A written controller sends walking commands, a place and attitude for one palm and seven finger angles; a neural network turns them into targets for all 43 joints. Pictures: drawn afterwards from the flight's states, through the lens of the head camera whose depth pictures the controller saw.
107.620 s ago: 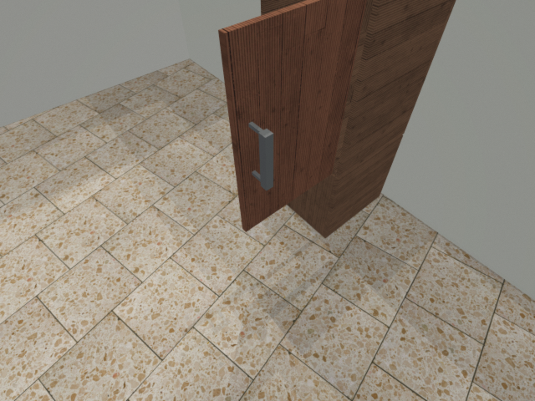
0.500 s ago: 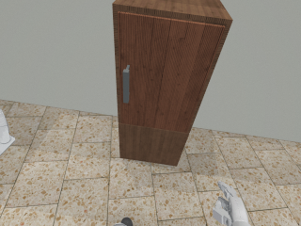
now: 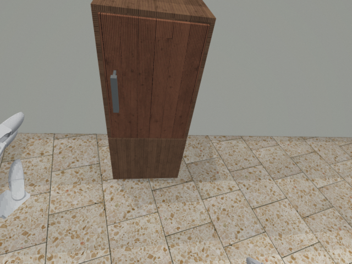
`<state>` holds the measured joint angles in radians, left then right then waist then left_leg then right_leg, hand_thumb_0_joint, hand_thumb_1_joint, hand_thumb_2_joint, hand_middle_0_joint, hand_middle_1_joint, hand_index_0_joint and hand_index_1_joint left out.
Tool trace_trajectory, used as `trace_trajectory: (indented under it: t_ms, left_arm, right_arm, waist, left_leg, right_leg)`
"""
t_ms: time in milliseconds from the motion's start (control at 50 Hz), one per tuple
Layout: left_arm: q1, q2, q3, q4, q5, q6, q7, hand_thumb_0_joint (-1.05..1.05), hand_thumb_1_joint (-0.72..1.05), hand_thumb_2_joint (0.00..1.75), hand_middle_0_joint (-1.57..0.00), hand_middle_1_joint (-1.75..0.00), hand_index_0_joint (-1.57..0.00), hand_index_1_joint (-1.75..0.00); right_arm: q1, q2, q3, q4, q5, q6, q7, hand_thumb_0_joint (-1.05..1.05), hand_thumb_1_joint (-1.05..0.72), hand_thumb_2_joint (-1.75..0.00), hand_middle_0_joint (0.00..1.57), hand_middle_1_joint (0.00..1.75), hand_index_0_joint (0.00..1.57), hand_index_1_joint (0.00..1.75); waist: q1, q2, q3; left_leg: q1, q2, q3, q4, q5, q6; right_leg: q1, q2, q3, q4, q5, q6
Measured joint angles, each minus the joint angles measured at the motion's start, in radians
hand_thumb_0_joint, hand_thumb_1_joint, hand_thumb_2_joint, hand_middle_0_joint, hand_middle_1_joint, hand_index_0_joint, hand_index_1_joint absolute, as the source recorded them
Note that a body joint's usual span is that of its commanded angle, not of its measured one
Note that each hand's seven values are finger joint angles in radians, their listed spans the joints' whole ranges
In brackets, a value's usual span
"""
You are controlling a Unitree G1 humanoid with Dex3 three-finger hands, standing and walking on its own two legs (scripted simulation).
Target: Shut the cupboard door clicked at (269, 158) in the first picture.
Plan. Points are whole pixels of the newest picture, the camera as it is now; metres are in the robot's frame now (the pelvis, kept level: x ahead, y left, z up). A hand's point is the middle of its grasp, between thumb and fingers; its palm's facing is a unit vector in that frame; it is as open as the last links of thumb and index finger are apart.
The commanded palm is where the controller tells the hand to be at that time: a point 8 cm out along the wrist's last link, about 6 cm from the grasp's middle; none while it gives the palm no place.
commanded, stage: stop stepping back and stand still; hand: left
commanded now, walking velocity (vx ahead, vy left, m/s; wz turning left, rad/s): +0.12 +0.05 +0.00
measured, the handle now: (115, 91) +0.78 +0.23 -0.05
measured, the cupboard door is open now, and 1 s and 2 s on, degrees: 0 0 0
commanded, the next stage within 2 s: let the arm hang, fingers relaxed in 0.96 s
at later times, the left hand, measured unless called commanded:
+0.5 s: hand (3, 175) +0.21 +0.28 +0.18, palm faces +0.47 -0.76 -0.45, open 7.5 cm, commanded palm +0.13 +0.32 +0.17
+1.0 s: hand (23, 161) +0.25 +0.27 +0.17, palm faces +0.39 -0.80 -0.46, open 7.4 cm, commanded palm +0.17 +0.32 +0.17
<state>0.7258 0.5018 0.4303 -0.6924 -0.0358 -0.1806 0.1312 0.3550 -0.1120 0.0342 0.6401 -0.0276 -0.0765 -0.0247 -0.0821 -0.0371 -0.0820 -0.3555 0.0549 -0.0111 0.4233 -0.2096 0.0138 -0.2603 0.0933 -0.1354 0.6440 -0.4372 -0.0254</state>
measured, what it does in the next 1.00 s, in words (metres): steps on the spot: right foot, then left foot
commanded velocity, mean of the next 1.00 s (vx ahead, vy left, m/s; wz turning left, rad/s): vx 0.01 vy -0.01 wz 0.00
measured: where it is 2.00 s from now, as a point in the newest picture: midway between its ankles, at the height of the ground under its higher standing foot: outside the picture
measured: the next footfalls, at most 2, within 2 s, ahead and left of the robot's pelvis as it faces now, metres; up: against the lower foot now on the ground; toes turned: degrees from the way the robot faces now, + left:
right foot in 0.06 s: -0.05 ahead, -0.09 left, -0.01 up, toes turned -6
left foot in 0.36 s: +0.10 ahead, +0.14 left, -0.01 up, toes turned +4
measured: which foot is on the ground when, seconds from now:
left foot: down 0.00-0.06, up 0.08-0.34, down 0.36-1.00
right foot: up 0.00-0.04, down 0.06-0.40, up 0.42-0.52, down 0.54-1.00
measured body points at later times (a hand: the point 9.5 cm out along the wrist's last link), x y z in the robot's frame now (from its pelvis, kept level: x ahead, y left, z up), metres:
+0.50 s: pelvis +0.01 +0.01 -0.03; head +0.02 +0.03 +0.42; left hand +0.18 +0.32 +0.20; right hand +0.19 -0.21 -0.09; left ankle +0.08 +0.15 -0.75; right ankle -0.04 -0.10 -0.73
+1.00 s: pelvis +0.04 +0.02 -0.02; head +0.05 +0.04 +0.43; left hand +0.22 +0.31 +0.19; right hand +0.22 -0.22 -0.08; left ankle +0.06 +0.14 -0.75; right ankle -0.01 -0.10 -0.75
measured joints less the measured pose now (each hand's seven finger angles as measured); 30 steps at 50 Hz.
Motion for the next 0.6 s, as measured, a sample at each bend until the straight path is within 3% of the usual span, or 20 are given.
trace_trajectory:
  t_ms: [40, 60, 80, 120, 180, 220, 280, 340, 400, 460, 540, 600]
  left_arm:
    - [0.026, 0.059, 0.04, 0.007, -0.005, -0.004, 0.003, 0.02, 0.88, 0.89, -0.21, -0.3, -0.21, -0.3]
    - [0.015, 0.084, 0.068, 0.023, -0.006, -0.005, 0.006, 0.01, 0.88, 0.89, -0.21, -0.3, -0.21, -0.3]
    - [-0.027, 0.075, 0.065, 0.059, -0.005, -0.006, 0.004, 0.01, 0.88, 0.89, -0.21, -0.3, -0.21, -0.31]
    - [-0.118, 0.033, 0.051, 0.146, -0.009, -0.002, 0.008, 0.01, 0.88, 0.89, -0.22, -0.3, -0.22, -0.31]
    - [-0.198, -0.042, 0.057, 0.269, -0.013, -0.003, 0.027, 0.01, 0.88, 0.89, -0.21, -0.3, -0.22, -0.31]
    - [-0.23, -0.1, 0.047, 0.326, -0.012, 0.005, 0.036, 0.01, 0.88, 0.89, -0.21, -0.3, -0.21, -0.31]
    - [-0.285, -0.174, -0.022, 0.356, -0.002, 0.019, 0.044, 0.01, 0.89, 0.89, -0.2, -0.3, -0.21, -0.3]
    - [-0.312, -0.201, -0.091, 0.294, 0.005, 0.016, 0.039, 0.02, 0.89, 0.9, -0.2, -0.3, -0.2, -0.3]
    - [-0.306, -0.151, -0.068, 0.198, -0.003, -0.008, 0.034, 0.02, 0.89, 0.89, -0.2, -0.3, -0.21, -0.3]
    - [-0.292, -0.062, 0.01, 0.158, -0.014, -0.031, 0.029, 0.02, 0.88, 0.89, -0.21, -0.3, -0.21, -0.3]
    - [-0.228, 0.019, 0.107, 0.124, -0.03, -0.048, 0.026, 0.02, 0.88, 0.89, -0.21, -0.3, -0.21, -0.3]
    - [-0.152, -0.002, 0.099, 0.139, -0.032, -0.049, 0.015, 0.01, 0.89, 0.89, -0.21, -0.3, -0.21, -0.3]
  right_arm:
    - [-0.001, -0.015, -0.004, -0.001, -0.001, 0.01, -0.016, 0.02, -0.89, -0.9, 0.2, 0.3, 0.2, 0.3]
    - [-0.01, -0.026, -0.009, -0.004, 0.0, 0.015, -0.022, 0.02, -0.89, -0.9, 0.2, 0.3, 0.2, 0.3]
    - [-0.033, -0.048, -0.02, 0.013, 0.004, 0.024, -0.027, 0.01, -0.89, -0.9, 0.2, 0.3, 0.2, 0.3]
    - [-0.066, -0.085, -0.036, 0.066, 0.01, 0.043, -0.035, 0.02, -0.9, -0.9, 0.2, 0.3, 0.2, 0.3]
    - [-0.06, -0.101, -0.049, 0.088, 0.029, 0.048, -0.038, 0.02, -0.9, -0.9, 0.2, 0.3, 0.2, 0.3]
    - [-0.052, -0.11, -0.05, 0.077, 0.032, 0.044, -0.045, 0.02, -0.9, -0.9, 0.2, 0.3, 0.2, 0.3]
    - [-0.05, -0.128, -0.057, 0.064, 0.029, 0.02, -0.059, 0.02, -0.9, -0.9, 0.2, 0.3, 0.2, 0.3]
    - [-0.068, -0.138, -0.06, 0.053, 0.023, -0.003, -0.068, 0.02, -0.9, -0.9, 0.2, 0.3, 0.2, 0.3]
    - [-0.135, -0.111, -0.062, 0.024, 0.022, -0.016, -0.07, 0.02, -0.9, -0.9, 0.2, 0.3, 0.2, 0.3]
    - [-0.185, -0.062, -0.052, -0.021, 0.012, -0.036, -0.057, 0.02, -0.9, -0.9, 0.2, 0.3, 0.2, 0.29]
    - [-0.19, -0.025, -0.015, -0.063, 0.024, -0.046, -0.026, 0.01, -0.9, -0.9, 0.2, 0.3, 0.2, 0.29]
    - [-0.166, -0.03, -0.003, -0.061, 0.03, -0.032, -0.013, 0.01, -0.9, -0.9, 0.2, 0.3, 0.2, 0.3]
  waist:
    - [0.024, -0.002, -0.012]
    - [0.042, -0.014, -0.015]
    - [0.063, 0.018, -0.004]
    - [0.083, 0.068, 0.013]
    - [0.1, 0.048, -0.01]
    - [0.101, 0.032, -0.02]
    - [0.098, 0.023, -0.004]
    - [0.097, 0.009, 0.03]
    - [0.083, -0.04, 0.092]
    - [0.06, -0.043, 0.14]
    - [0.059, -0.01, 0.15]
    - [0.059, 0.055, 0.127]
  left_leg:
    - [-0.048, -0.022, 0.014, 0.047, -0.011, -0.011]
    - [-0.097, -0.04, 0.037, 0.118, -0.051, -0.015]
    - [-0.149, -0.03, 0.029, 0.228, -0.093, -0.017]
    - [-0.216, -0.023, 0.008, 0.447, -0.138, -0.017]
    - [-0.239, -0.023, 0.035, 0.59, -0.102, -0.015]
    - [-0.214, -0.005, 0.055, 0.553, -0.08, -0.008]
    - [-0.143, 0.019, 0.077, 0.421, -0.054, 0.004]
    - [-0.045, 0.023, 0.089, 0.278, -0.024, 0.011]
    - [-0.017, -0.003, 0.107, 0.252, -0.02, -0.002]
    - [-0.012, -0.002, 0.108, 0.218, -0.01, -0.015]
    - [-0.013, 0.011, 0.095, 0.161, 0.028, -0.029]
    - [-0.02, 0.032, 0.065, 0.171, 0.005, -0.036]
  right_leg:
    - [0.119, -0.018, -0.014, -0.174, 0.002, -0.028]
    - [0.158, -0.042, 0.014, -0.235, 0.015, -0.057]
    - [0.149, -0.036, 0.013, -0.237, 0.088, -0.062]
    - [0.15, -0.024, 0.002, -0.191, 0.093, -0.05]
    - [0.173, -0.061, 0.015, -0.156, 0.049, -0.033]
    - [0.189, -0.084, 0.021, -0.14, 0.029, -0.026]
    - [0.215, -0.105, 0.001, -0.112, -0.003, -0.013]
    - [0.217, -0.118, -0.02, -0.052, -0.052, 0.002]
    - [0.15, -0.148, 0.031, 0.101, -0.085, 0.011]
    - [0.05, -0.115, 0.11, 0.231, -0.098, 0.017]
    - [0.032, -0.102, 0.102, -0.003, 0.022, 0.031]
    - [0.058, -0.075, 0.074, -0.066, 0.087, 0.005]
